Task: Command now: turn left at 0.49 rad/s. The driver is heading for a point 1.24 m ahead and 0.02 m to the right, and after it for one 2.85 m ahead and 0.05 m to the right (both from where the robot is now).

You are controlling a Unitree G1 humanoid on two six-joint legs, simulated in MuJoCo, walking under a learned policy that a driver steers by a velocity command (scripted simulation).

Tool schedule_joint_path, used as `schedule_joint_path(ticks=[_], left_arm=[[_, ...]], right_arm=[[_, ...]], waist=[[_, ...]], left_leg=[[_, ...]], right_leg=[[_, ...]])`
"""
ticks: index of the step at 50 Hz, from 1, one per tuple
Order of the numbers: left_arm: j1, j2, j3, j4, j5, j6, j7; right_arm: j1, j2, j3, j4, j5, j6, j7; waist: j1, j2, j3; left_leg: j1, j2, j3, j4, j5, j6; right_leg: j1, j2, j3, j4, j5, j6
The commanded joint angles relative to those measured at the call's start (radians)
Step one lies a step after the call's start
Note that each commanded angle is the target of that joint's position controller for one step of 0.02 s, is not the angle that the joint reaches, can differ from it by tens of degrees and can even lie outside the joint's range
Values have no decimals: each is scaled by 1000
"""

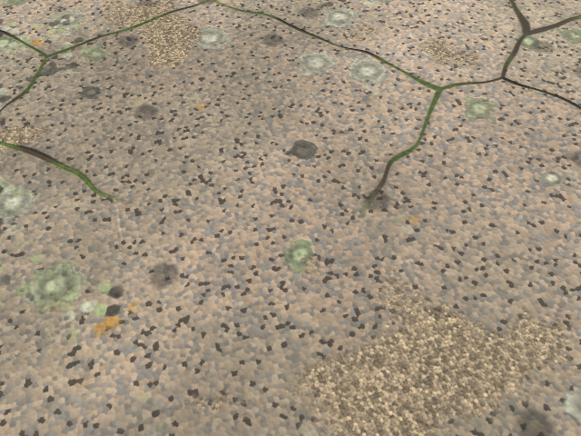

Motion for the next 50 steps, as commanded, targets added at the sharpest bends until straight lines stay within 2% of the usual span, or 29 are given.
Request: schedule_joint_path(ticks=[1,4,5,6,7,8,9,10,11,12,16,17,18,19,21,23,26,29,30,31,32,33,34,36,40,43,47,49,50], left_arm=[[-22,200,53,-57,-6,1,2],[-37,213,54,-52,-34,-12,-9],[1,185,47,-35,-35,-23,-16],[46,145,36,-33,1,-33,-23],[-3,80,8,-94,44,-38,-22],[-75,141,26,-98,20,-34,-16],[-83,158,32,-98,-3,-27,-14],[-63,159,37,-80,-2,-21,-7],[-59,168,41,-72,6,-16,1],[-48,165,42,-67,11,-14,1],[13,108,20,-27,-2,-8,-7],[5,88,11,-27,0,-7,-10],[5,73,1,-25,3,-8,-16],[-8,77,-2,-31,0,-11,-22],[-32,130,7,-49,-16,-20,-29],[-38,137,5,-54,-24,-34,-34],[-10,106,-5,-40,-23,-55,-42],[83,97,0,-6,-11,-60,-46],[130,129,9,-3,-8,-59,-44],[166,241,34,-16,-13,-58,-35],[189,270,46,-25,-4,-60,-42],[188,225,33,-35,7,-69,-42],[156,198,27,-43,2,-75,-40],[107,191,28,-67,-18,-66,-28],[97,203,34,-85,-14,-25,2],[94,219,43,-97,-21,-4,9],[57,223,47,-121,-23,12,4],[7,212,43,-141,-29,11,3],[-10,197,38,-151,-30,7,4]], right_arm=[[-79,-43,1,-122,6,-13,24],[0,-73,-18,-109,0,-4,25],[44,-98,-31,-97,-5,-3,15],[89,-183,-57,-104,-3,-4,-1],[93,-287,-67,-139,-30,-15,-4],[125,-215,-49,-130,-49,-38,9],[73,-188,-37,-124,-46,-54,11],[17,-166,-34,-121,-26,-57,5],[-27,-146,-25,-127,-12,-53,-2],[-52,-142,-19,-132,-11,-48,-9],[-76,-62,14,-119,-32,-49,-23],[-78,-45,21,-108,-36,-50,-23],[-61,-30,27,-91,-39,-52,-22],[-39,-54,21,-74,-41,-53,-19],[-11,-135,-2,-50,-39,-51,-11],[0,-140,-4,-33,-29,-59,-9],[-20,-127,-1,-15,-16,-74,-8],[-88,-103,3,-21,-11,-64,-10],[-103,-68,13,-30,-18,-65,-13],[-110,-9,27,-73,-45,-70,-15],[-163,-45,19,-97,-44,-77,-21],[-144,-75,8,-91,-30,-80,-19],[-122,-76,4,-75,-22,-78,-15],[-128,-79,-2,-64,-31,-72,-16],[-138,-28,9,-52,-21,-69,-12],[-171,-24,11,-53,-19,-68,-8],[-172,-50,-1,-54,-10,-79,2],[-130,-65,-13,-43,-10,-91,5],[-100,-73,-19,-34,-18,-98,2]], waist=[[33,-209,-92],[-17,-182,-103],[-34,-128,-119],[-34,68,-159],[-32,313,-188],[-102,171,-247],[-69,125,-176],[-40,77,-136],[-25,70,-111],[-9,85,-111],[0,101,-159],[-6,106,-155],[-19,115,-163],[-40,143,-140],[-69,171,-67],[-74,133,-16],[-52,87,8],[17,44,-33],[31,8,-66],[-3,-209,-106],[45,-293,-48],[41,-203,-43],[18,-172,-42],[9,-116,-54],[7,-131,-101],[21,-150,-96],[19,-182,-97],[-17,-190,-98],[-38,-180,-106]], left_leg=[[20,22,53,-153,27,10],[175,-13,101,-389,187,65],[294,-33,80,-488,302,98],[493,95,-122,-515,660,159],[552,384,-532,-530,954,390],[500,402,-546,-567,844,469],[438,344,-445,-576,739,420],[394,278,-374,-581,613,357],[357,242,-340,-585,561,320],[305,209,-309,-590,573,308],[307,179,-210,-595,540,299],[293,171,-195,-598,487,293],[278,162,-189,-625,315,290],[258,164,-208,-662,127,294],[242,211,-295,-721,-114,311],[269,254,-350,-744,-199,315],[286,263,-319,-737,-149,308],[233,180,-161,-594,123,257],[198,133,-93,-460,220,208],[54,-9,63,-190,108,108],[-160,-95,45,-27,-199,62],[-219,-48,-30,107,-226,52],[-239,-20,-48,146,-166,48],[-250,10,-55,104,-39,29],[-119,-25,-23,-41,99,-11],[-34,-44,-23,-164,153,-16],[70,-64,-38,-301,165,0],[152,-62,-38,-455,249,23],[237,-43,-37,-560,377,43]], right_leg=[[109,-236,105,-55,610,-212],[61,-238,68,40,527,-165],[-2,-198,21,139,435,-115],[-191,-120,-64,363,173,-22],[-458,40,-38,624,-407,55],[-460,37,109,780,-430,57],[-472,15,122,812,-348,44],[-468,-4,124,774,-258,40],[-458,-11,129,728,-191,44],[-404,4,118,721,-138,52],[-298,-2,85,554,-46,80],[-256,-15,86,477,-35,80],[-207,-24,76,400,-20,76],[-187,-15,51,357,-24,70],[-229,5,22,344,-82,43],[-281,-5,30,303,-126,3],[-249,-10,25,217,-133,-48],[-42,46,-25,-1,35,-77],[34,1,60,-34,93,-97],[116,-192,364,-90,262,-188],[151,-318,598,-168,309,-335],[176,-319,588,-167,336,-357],[191,-276,506,-140,398,-320],[215,-219,412,-120,535,-265],[160,-143,318,-93,660,-237],[93,-126,329,-65,614,-220],[48,-118,413,-19,547,-199],[39,-95,460,25,461,-166],[9,-63,463,62,405,-135]])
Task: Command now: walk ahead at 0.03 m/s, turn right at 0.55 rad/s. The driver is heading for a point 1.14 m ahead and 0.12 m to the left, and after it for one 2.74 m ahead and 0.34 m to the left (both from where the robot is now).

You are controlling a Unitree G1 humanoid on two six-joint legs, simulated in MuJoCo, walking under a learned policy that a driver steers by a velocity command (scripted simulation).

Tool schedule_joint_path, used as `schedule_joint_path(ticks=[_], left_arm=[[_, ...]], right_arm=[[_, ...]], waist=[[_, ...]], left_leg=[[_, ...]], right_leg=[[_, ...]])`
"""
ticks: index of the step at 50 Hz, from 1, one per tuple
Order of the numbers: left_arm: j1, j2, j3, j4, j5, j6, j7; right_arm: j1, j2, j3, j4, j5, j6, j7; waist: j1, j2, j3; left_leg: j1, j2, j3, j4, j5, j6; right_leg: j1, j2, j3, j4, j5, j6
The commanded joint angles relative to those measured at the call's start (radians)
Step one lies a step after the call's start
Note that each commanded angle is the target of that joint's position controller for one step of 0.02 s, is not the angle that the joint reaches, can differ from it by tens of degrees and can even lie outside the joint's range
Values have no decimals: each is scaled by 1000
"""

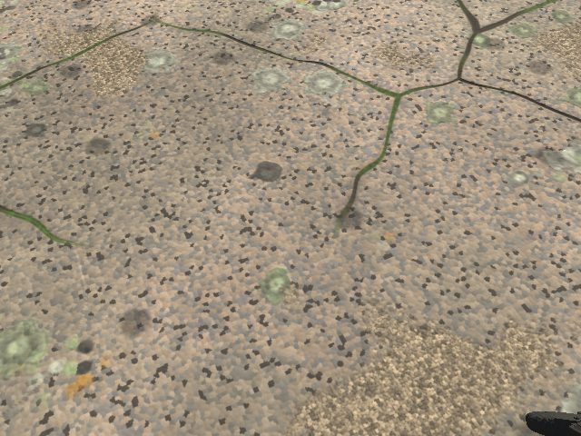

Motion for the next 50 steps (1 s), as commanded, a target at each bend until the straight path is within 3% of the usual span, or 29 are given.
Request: schedule_joint_path(ticks=[1,2,3,4,5,8,13,14,17,18,19,20,21,23,25,27,29,32,34,35,36,37,38,39,40,41,42,45,50], left_arm=[[-53,97,21,-98,12,-20,2],[37,35,3,-105,30,-24,1],[87,108,24,-91,26,-25,1],[84,171,47,-67,13,-20,1],[57,182,56,-55,5,-10,1],[1,112,39,-70,9,9,1],[-41,3,-12,-74,39,-3,-5],[-47,18,-8,-68,36,-5,-7],[0,65,8,-41,32,-9,-11],[5,109,15,-52,40,-11,-5],[-4,186,33,-60,48,-7,4],[-14,166,35,-48,50,-5,-1],[-63,122,25,-66,51,-11,-5],[-91,115,27,-78,49,-23,2],[-50,113,27,-69,43,-41,7],[-29,122,34,-54,23,-53,3],[-51,127,36,-52,15,-60,-3],[-78,149,44,-51,8,-68,-24],[-96,134,41,-45,-3,-71,-34],[-82,90,27,-42,9,-77,-38],[-121,18,4,-79,41,-87,-42],[-192,8,-3,-160,26,-112,-38],[-213,78,12,-155,-8,-135,-44],[-197,102,18,-143,-13,-150,-53],[-172,104,22,-117,9,-159,-52],[-165,108,26,-109,33,-164,-52],[-159,101,28,-102,40,-164,-57],[-186,56,15,-100,39,-157,-63],[-322,-2,-15,-116,21,-163,-86]], right_arm=[[76,-167,-58,-60,-18,-30,-11],[72,-244,-69,-68,-40,-21,-16],[105,-193,-60,-54,-42,-16,-10],[73,-141,-43,-65,-32,-19,-9],[35,-113,-35,-68,-28,-17,-10],[10,-108,-25,-53,-22,-6,-20],[6,-87,-9,-10,-10,-6,-1],[23,-109,-13,-1,-4,-3,4],[44,-144,-16,16,18,3,6],[72,-136,-10,22,13,-4,9],[84,-105,-2,8,-2,-14,14],[68,-83,4,7,4,-14,11],[52,-104,-3,6,3,-7,7],[63,-118,-19,8,9,10,-1],[73,-114,-27,-4,13,30,2],[50,-87,-19,-22,23,41,14],[21,-72,-10,-39,24,41,28],[74,-83,-12,-30,24,31,42],[209,-86,-22,28,22,25,41],[311,-123,-42,64,26,24,33],[425,-228,-72,74,29,17,16],[408,-315,-76,29,8,-14,30],[366,-233,-56,17,1,-38,35],[327,-179,-38,14,4,-50,32],[294,-159,-30,4,7,-53,27],[265,-154,-26,-1,8,-49,19],[261,-149,-21,-8,3,-45,10],[295,-160,-24,1,4,-41,-13],[347,-155,-21,45,6,-37,-33]], waist=[[-65,-80,-175],[-5,207,-208],[-11,244,-221],[-13,154,-170],[-9,106,-141],[-26,122,-101],[-44,162,-146],[-55,172,-139],[-19,140,-112],[-26,94,-131],[-57,-58,-139],[-51,-182,-136],[-45,-186,-87],[-36,-223,-53],[-15,-200,-62],[-1,-152,-44],[7,-159,-12],[-24,-148,-30],[-92,-109,-57],[-130,-31,-87],[-167,236,-98],[-156,321,-101],[-155,173,-45],[-124,137,6],[-100,70,23],[-83,60,25],[-75,78,11],[-79,66,-7],[-137,99,22]], left_leg=[[286,144,-90,-172,302,79],[439,370,-357,-155,613,231],[407,481,-511,-184,582,346],[356,442,-417,-182,507,343],[317,374,-291,-176,433,302],[214,275,-133,-214,372,288],[218,243,-94,-202,363,294],[215,240,-114,-196,338,295],[133,219,-155,-169,244,247],[61,204,-161,-157,169,190],[-15,124,-79,-89,28,128],[17,46,29,-10,-125,79],[2,33,57,62,-145,57],[-63,32,77,216,-227,53],[-161,68,52,415,-384,46],[-219,110,54,422,-340,48],[-194,118,81,336,-294,59],[-1,82,150,156,-224,89],[216,19,215,12,-105,107],[367,5,181,-25,-116,131],[505,218,-174,-153,-126,219],[522,409,-715,-342,-361,426],[511,438,-694,-376,-405,442],[478,400,-591,-360,-347,405],[446,349,-485,-339,-242,365],[416,310,-401,-335,-115,335],[392,273,-337,-342,-25,314],[368,227,-229,-344,195,302],[276,190,-125,-369,182,259]], right_leg=[[-53,-116,179,108,292,-54],[-271,42,31,326,-238,14],[-346,28,-17,545,-412,66],[-368,-15,-14,664,-341,88],[-379,-38,-38,702,-267,104],[-332,-49,-91,678,-145,129],[-126,-83,-145,227,-130,114],[-95,-70,-162,150,-83,113],[72,-43,-186,-159,177,60],[168,-115,-119,-147,271,24],[188,-226,-39,-96,356,-36],[82,-273,-9,-134,242,-104],[35,-298,15,-172,190,-132],[25,-336,30,-173,284,-158],[74,-415,59,-178,415,-213],[101,-410,44,-237,124,-206],[83,-379,4,-282,-52,-179],[9,-341,-102,-267,-52,-149],[-97,-307,-188,-145,-73,-114],[-187,-263,-254,28,-58,-76],[-411,-167,-359,441,-172,18],[-693,-21,-205,648,-294,47],[-760,-93,-118,724,-234,26],[-763,-125,-117,696,-125,3],[-730,-151,-123,653,-39,0],[-687,-161,-127,580,29,8],[-631,-159,-136,539,85,19],[-587,-118,-174,402,217,62],[-438,-79,-220,83,456,79]])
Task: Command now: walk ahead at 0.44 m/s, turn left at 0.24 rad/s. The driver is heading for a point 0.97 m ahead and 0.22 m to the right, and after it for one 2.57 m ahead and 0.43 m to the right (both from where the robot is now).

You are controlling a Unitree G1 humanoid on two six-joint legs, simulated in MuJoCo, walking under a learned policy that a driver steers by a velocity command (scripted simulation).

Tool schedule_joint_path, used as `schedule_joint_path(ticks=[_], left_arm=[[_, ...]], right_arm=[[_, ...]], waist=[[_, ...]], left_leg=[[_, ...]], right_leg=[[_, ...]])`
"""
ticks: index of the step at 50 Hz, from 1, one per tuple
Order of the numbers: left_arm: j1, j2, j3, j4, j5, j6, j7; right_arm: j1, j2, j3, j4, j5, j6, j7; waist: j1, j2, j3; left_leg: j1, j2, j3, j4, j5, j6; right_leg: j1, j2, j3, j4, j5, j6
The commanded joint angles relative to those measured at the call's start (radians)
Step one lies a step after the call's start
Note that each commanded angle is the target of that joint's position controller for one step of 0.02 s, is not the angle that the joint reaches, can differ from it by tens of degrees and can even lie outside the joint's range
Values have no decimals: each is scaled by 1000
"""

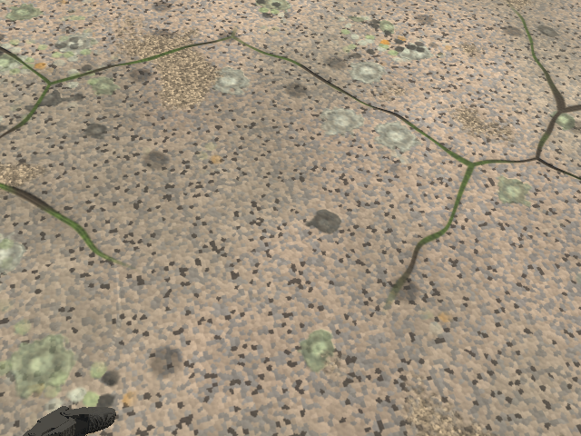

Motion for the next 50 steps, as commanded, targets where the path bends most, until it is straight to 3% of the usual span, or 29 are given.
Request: schedule_joint_path(ticks=[1,4,6,8,9,10,11,12,13,14,15,16,19,21,24,28,30,32,33,34,35,36,37,38,39,41,43,46,50], left_arm=[[-181,26,-8,-94,-14,-22,-19],[-210,46,-5,-105,-24,-28,-32],[-174,68,2,-96,-23,-28,-36],[-40,113,25,-60,-21,-20,-29],[101,139,39,-25,-19,-14,-21],[268,175,47,0,-14,-5,-12],[333,256,66,15,-12,-9,-19],[326,150,43,25,-31,-9,-20],[252,131,35,12,-25,-3,-10],[210,124,32,-1,-13,2,-5],[176,114,28,-7,-7,3,-4],[160,104,21,-15,5,1,0],[148,108,23,-16,-14,3,12],[167,136,31,-7,-17,5,23],[210,158,38,9,-25,19,36],[276,158,40,32,-37,39,43],[273,152,39,31,-34,46,45],[258,126,33,25,-27,53,43],[263,70,13,16,-18,51,37],[352,-10,-12,-6,-21,44,35],[393,36,-12,-29,-44,38,37],[332,123,11,-12,-49,44,41],[254,141,18,-23,-38,50,42],[221,130,19,-31,-27,53,41],[207,117,23,-39,-25,56,36],[205,80,18,-43,-31,67,26],[174,55,11,-60,-27,74,23],[116,40,4,-83,-22,72,15],[-1,21,-8,-110,-22,57,-10]], right_arm=[[21,-184,-51,-30,2,-16,-13],[38,-187,-51,1,3,-17,-7],[29,-196,-55,11,0,-13,-7],[18,-216,-60,11,-11,-2,-11],[-4,-215,-57,6,-15,7,-14],[-1,-186,-42,-16,-34,8,-18],[127,-73,-12,-39,-34,-8,-5],[50,-149,-16,-42,-16,-35,6],[-73,-191,-29,-82,21,-58,18],[-142,-183,-20,-99,17,-77,21],[-178,-171,-22,-107,-2,-85,21],[-164,-169,-26,-107,-15,-83,20],[-132,-135,-18,-107,-34,-62,15],[-198,-108,-6,-133,-39,-54,10],[-330,-79,6,-162,-33,-60,13],[-405,-111,-9,-183,-9,-72,23],[-391,-140,-25,-183,-3,-78,26],[-285,-163,-46,-157,-2,-84,22],[-176,-199,-61,-147,-15,-88,15],[-66,-277,-81,-137,-35,-81,8],[-10,-272,-87,-101,-22,-67,22],[-60,-189,-67,-118,-17,-64,23],[-102,-154,-56,-120,-18,-59,21],[-142,-130,-48,-117,-23,-57,21],[-164,-113,-42,-109,-28,-57,18],[-172,-106,-44,-93,-26,-64,16],[-162,-125,-53,-73,-20,-71,16],[-152,-156,-64,-44,-20,-69,14],[-135,-188,-69,-14,-12,-57,8]], waist=[[-44,138,57],[-44,143,83],[-15,151,56],[54,173,-63],[134,153,-153],[194,75,-281],[108,-220,-409],[154,-159,-394],[154,-101,-211],[134,15,-137],[101,70,-63],[67,51,-61],[31,-6,-42],[48,-13,-11],[102,-20,-1],[128,-40,-29],[107,-64,-38],[43,-77,-67],[-10,-31,-158],[-7,198,-308],[6,376,-329],[-14,227,-197],[-15,155,-108],[1,121,-57],[20,142,-30],[34,165,-15],[35,143,-4],[26,111,3],[-13,94,30]], left_leg=[[-81,210,-98,-117,257,112],[12,257,-85,-102,319,104],[90,274,-57,-38,533,86],[153,258,-16,150,946,67],[110,223,29,340,1061,42],[-113,200,32,613,823,18],[-527,-16,45,1028,-22,-73],[-656,-18,-61,1135,-226,-69],[-730,42,-64,1122,-152,-58],[-701,81,-46,1059,-91,-47],[-682,106,-30,978,-59,-53],[-625,130,-31,924,-28,-58],[-577,146,5,787,-22,-110],[-567,139,32,650,49,-143],[-480,97,41,407,284,-162],[-406,60,7,265,344,-160],[-376,60,-9,229,267,-135],[-228,68,13,172,206,-87],[-42,160,-57,166,158,-33],[291,388,-377,138,29,84],[341,499,-715,38,-241,164],[236,453,-629,6,-315,131],[132,409,-465,6,-200,98],[41,361,-345,-12,-62,87],[-17,330,-264,-33,27,81],[-78,297,-148,-77,124,81],[-84,305,-80,-105,205,100],[-47,315,10,-121,310,111],[-30,298,140,-125,355,84]], right_leg=[[42,31,-56,-142,144,-2],[21,26,-57,-209,117,-56],[53,41,-71,-225,46,-101],[214,104,-115,-200,-45,-153],[403,123,-132,-222,-17,-187],[727,-14,56,-171,-20,-248],[1068,-275,629,-247,-242,-450],[1065,-283,797,-403,-403,-438],[921,-260,648,-433,-405,-389],[777,-217,544,-451,-318,-359],[654,-176,469,-470,-198,-350],[582,-143,416,-491,-126,-344],[454,-107,331,-528,-26,-360],[372,-81,272,-539,-13,-351],[307,-27,218,-513,-70,-293],[377,-52,301,-433,-163,-256],[438,-76,363,-366,-185,-235],[428,-52,372,-259,-173,-199],[371,1,318,-68,-205,-164],[109,129,171,259,-484,-98],[-107,107,120,483,-608,-78],[-160,54,142,573,-511,-66],[-157,26,109,583,-429,-59],[-129,-2,101,549,-366,-52],[-101,-28,98,514,-325,-48],[-56,-48,69,481,-287,-43],[-77,-57,61,428,-253,-34],[-110,-64,58,292,-152,-24],[-53,-51,-6,71,14,-42]])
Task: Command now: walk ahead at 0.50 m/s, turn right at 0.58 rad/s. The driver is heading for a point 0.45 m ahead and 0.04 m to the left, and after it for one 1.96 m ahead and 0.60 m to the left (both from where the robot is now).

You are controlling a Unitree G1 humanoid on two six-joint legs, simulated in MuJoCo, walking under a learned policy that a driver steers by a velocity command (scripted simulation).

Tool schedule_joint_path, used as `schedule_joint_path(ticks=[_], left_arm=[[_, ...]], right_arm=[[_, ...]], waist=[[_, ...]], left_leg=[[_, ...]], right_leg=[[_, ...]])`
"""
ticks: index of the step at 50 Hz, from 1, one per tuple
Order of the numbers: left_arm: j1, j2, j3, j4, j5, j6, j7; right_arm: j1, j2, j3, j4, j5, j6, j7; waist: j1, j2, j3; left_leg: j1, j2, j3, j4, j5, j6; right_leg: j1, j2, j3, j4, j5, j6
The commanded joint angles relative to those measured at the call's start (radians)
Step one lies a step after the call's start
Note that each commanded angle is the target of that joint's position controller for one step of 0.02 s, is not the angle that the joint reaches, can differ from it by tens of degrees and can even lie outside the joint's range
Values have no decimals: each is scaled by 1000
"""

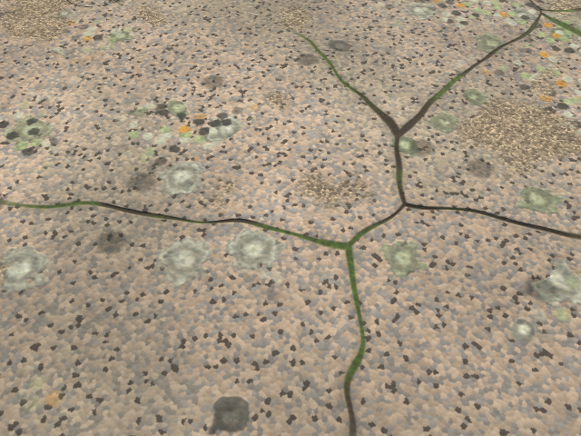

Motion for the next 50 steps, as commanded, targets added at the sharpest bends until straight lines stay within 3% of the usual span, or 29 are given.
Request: schedule_joint_path(ticks=[1,4,6,7,8,9,10,11,12,13,14,15,16,19,22,25,30,32,34,36,37,38,39,40,41,42,44,46,50], left_arm=[[-102,11,-8,-93,-1,-21,-21],[-164,21,-6,-125,-5,-21,-38],[-157,36,3,-137,2,-19,-41],[-109,52,14,-132,7,-18,-38],[19,87,35,-100,8,-16,-30],[178,140,63,-55,6,-10,-13],[281,260,84,-34,20,-7,7],[299,227,67,-50,18,-16,8],[259,165,46,-38,25,-28,0],[205,143,38,-22,22,-36,-1],[143,104,26,-11,20,-45,-3],[96,69,17,-11,24,-54,-5],[71,60,17,-8,30,-64,-6],[55,60,23,29,38,-95,-3],[79,64,26,65,45,-98,12],[85,84,30,85,39,-94,22],[167,119,43,140,20,-64,32],[171,133,48,151,12,-45,36],[150,163,56,146,8,-30,46],[125,180,57,138,3,-16,55],[121,164,47,128,5,-22,59],[228,13,1,79,43,-47,42],[162,54,-4,65,20,-90,26],[50,117,13,33,-21,-114,14],[22,107,6,19,-20,-127,14],[19,105,9,29,6,-129,21],[55,114,20,37,30,-107,22],[67,85,13,40,39,-87,24],[-79,35,-10,2,39,-78,24]], right_arm=[[-53,-172,-39,-56,9,-10,-7],[-22,-196,-46,-30,24,5,-7],[-4,-215,-51,-17,34,17,-8],[8,-227,-52,-7,39,22,-8],[2,-228,-47,0,40,28,-8],[0,-204,-32,-1,35,25,-11],[76,-82,11,-44,-4,12,2],[95,-92,20,-23,18,-10,12],[-33,-189,-13,-49,62,-17,17],[-94,-174,-9,-76,71,-20,16],[-103,-154,-7,-68,50,-15,9],[-74,-151,-13,-54,36,-1,6],[-29,-134,-12,-35,36,15,7],[-14,-90,-10,-21,37,45,0],[-83,-73,-9,-44,32,44,-1],[-159,-50,1,-66,27,35,17],[-303,-31,15,-143,25,33,50],[-325,-36,13,-173,25,33,65],[-283,-64,-2,-187,26,40,71],[-84,-135,-43,-153,28,48,62],[76,-199,-77,-118,29,55,44],[91,-316,-99,-115,35,54,29],[106,-259,-79,-150,27,39,32],[76,-198,-62,-145,17,28,34],[19,-170,-54,-149,21,21,33],[-52,-139,-44,-160,23,21,32],[-113,-112,-32,-190,7,20,24],[-113,-133,-37,-185,12,17,14],[-69,-170,-48,-164,23,26,-9]], waist=[[2,102,32],[-2,105,50],[24,119,19],[63,131,-22],[147,119,-92],[231,97,-169],[196,-139,-320],[206,-137,-505],[235,-27,-355],[199,-31,-208],[153,-2,-132],[114,-30,-92],[87,-52,-84],[61,-18,-41],[80,-9,-1],[108,1,23],[166,27,78],[159,16,70],[116,-23,8],[-5,-31,-116],[-89,26,-201],[16,303,-280],[-27,223,-440],[-56,157,-309],[-14,85,-203],[34,36,-126],[90,70,-92],[105,70,-75],[56,104,-39]], left_leg=[[2,265,-81,-105,315,141],[76,291,-39,-73,393,121],[102,300,-13,14,662,110],[104,304,-8,95,826,108],[68,286,14,243,912,92],[-86,250,36,446,807,63],[-500,129,34,853,79,3],[-630,12,-178,1076,-376,-9],[-706,57,-248,1118,-317,1],[-720,98,-226,1058,-230,8],[-687,138,-217,985,-154,2],[-627,163,-227,937,-90,-6],[-562,171,-232,928,-37,-16],[-567,165,-246,883,49,-43],[-648,151,-269,743,195,-55],[-635,137,-223,559,332,-45],[-710,123,-153,399,290,0],[-707,104,-116,369,207,27],[-593,41,-53,370,107,66],[-308,-40,-22,339,75,123],[-18,-18,-117,281,121,169],[358,255,-643,248,37,352],[463,361,-1006,73,-93,442],[388,334,-863,36,-64,375],[242,291,-734,36,4,334],[94,249,-632,28,122,305],[-67,201,-542,-11,273,295],[-155,180,-477,-30,370,298],[-250,97,-372,-24,308,235]], right_leg=[[2,-4,-37,-137,100,-16],[17,12,-73,-217,49,-52],[114,62,-111,-252,-50,-93],[214,99,-126,-266,-97,-119],[401,134,-135,-324,-66,-152],[671,123,-94,-352,-3,-181],[1098,-177,334,-327,10,-305],[1155,-346,715,-492,-111,-417],[1026,-305,558,-533,-117,-351],[864,-260,389,-555,-71,-308],[733,-209,282,-582,-22,-274],[638,-170,198,-621,17,-252],[574,-155,149,-664,18,-243],[508,-145,29,-731,115,-241],[548,-128,-68,-749,159,-219],[578,-120,-145,-766,159,-195],[750,-183,-198,-728,234,-186],[813,-201,-218,-668,362,-172],[838,-199,-247,-542,694,-147],[772,-166,-275,-243,858,-111],[580,-123,-279,22,657,-70],[106,68,-238,405,-286,4],[-44,152,15,564,-519,3],[-134,87,63,553,-434,-24],[-120,42,54,462,-347,-41],[-67,8,44,361,-302,-36],[53,-18,44,274,-247,-12],[84,-16,15,185,-217,25],[138,33,-13,-130,39,65]])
